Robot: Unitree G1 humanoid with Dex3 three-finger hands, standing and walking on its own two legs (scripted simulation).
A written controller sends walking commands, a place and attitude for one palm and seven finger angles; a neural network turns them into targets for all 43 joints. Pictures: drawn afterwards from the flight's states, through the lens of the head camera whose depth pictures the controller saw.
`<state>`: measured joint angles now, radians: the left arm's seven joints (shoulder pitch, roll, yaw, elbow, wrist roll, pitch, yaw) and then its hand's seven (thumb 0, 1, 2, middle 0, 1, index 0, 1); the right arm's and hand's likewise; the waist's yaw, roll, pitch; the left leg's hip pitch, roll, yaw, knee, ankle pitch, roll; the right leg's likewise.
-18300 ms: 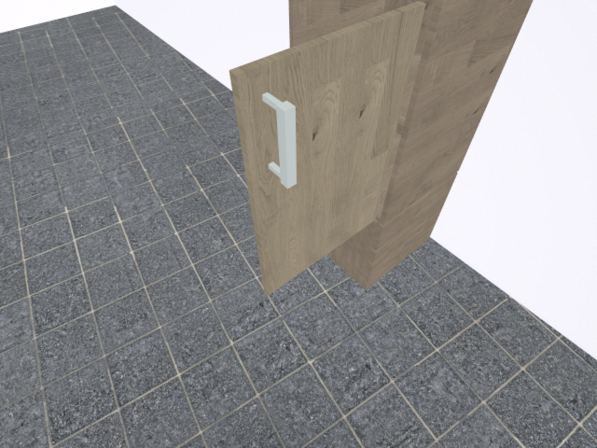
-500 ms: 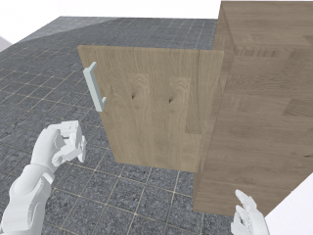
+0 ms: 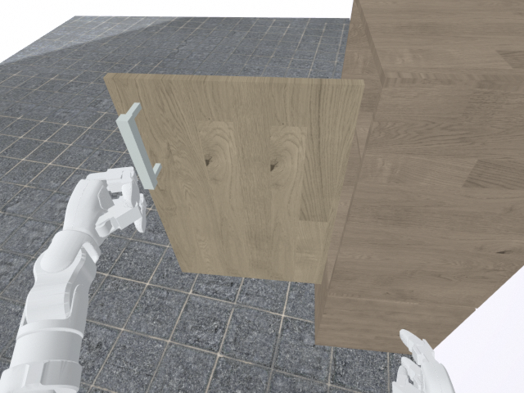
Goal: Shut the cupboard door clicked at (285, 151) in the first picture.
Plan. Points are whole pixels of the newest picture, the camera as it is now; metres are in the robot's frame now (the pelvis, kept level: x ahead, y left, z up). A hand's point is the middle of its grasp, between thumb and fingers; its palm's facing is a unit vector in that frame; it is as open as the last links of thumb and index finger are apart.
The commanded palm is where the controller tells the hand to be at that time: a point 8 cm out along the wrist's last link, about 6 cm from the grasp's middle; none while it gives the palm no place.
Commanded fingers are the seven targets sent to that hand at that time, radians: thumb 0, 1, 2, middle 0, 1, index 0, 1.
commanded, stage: bring the fist close to the handle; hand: left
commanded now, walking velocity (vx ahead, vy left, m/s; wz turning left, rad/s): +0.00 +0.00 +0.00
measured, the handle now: (143, 147) +0.47 +0.24 +0.14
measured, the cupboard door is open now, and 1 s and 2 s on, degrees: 90 90 75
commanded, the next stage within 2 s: push the door shut along its arc in 0.66 s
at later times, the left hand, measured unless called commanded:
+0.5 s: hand (147, 180) +0.39 +0.21 +0.14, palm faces -0.02 -1.00 -0.04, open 3.1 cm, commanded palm +0.36 +0.26 +0.14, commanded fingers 0.00 0.90 0.90 -1.30 -1.50 -1.30 -1.50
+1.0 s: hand (156, 173) +0.40 +0.20 +0.14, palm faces -0.05 -1.00 -0.05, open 3.1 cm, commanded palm +0.39 +0.25 +0.14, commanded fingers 0.00 0.90 0.90 -1.30 -1.50 -1.30 -1.50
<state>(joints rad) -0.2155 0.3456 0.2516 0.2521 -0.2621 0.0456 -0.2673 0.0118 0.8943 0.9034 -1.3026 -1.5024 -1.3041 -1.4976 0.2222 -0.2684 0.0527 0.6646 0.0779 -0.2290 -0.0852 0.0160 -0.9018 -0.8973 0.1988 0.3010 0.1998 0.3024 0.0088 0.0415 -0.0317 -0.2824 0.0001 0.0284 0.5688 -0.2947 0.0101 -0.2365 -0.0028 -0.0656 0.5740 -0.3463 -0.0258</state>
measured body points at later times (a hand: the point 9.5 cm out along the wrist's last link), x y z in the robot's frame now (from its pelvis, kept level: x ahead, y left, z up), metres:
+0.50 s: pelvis +0.01 +0.01 +0.00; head +0.02 -0.01 +0.45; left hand +0.38 +0.26 +0.14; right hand +0.11 -0.26 -0.10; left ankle +0.00 +0.11 -0.73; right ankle -0.03 -0.10 -0.73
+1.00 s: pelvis +0.00 +0.01 +0.00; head +0.01 +0.00 +0.45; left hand +0.40 +0.25 +0.15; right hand +0.14 -0.24 -0.10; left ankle +0.00 +0.11 -0.73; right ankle -0.03 -0.10 -0.73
